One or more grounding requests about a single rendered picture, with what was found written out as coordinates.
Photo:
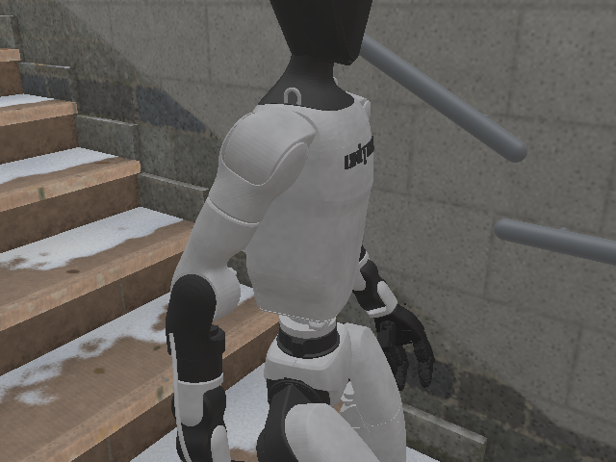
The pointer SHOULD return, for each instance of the robot torso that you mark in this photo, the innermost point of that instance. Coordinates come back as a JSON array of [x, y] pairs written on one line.
[[303, 258]]

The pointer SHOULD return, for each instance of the right robot thigh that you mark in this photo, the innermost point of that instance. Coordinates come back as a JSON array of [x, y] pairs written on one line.
[[298, 430]]

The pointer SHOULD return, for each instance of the robot right upper arm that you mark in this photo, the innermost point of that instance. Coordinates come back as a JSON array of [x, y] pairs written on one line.
[[261, 157]]

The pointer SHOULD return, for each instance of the left robot forearm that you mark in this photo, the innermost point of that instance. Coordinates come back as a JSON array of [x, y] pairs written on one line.
[[371, 291]]

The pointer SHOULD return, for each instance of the right robot forearm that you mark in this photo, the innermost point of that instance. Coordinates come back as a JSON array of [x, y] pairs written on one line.
[[199, 346]]

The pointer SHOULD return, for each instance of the robot left hand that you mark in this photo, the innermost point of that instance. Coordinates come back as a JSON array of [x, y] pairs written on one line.
[[398, 329]]

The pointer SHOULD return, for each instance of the robot left upper arm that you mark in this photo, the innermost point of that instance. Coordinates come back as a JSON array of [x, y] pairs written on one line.
[[364, 102]]

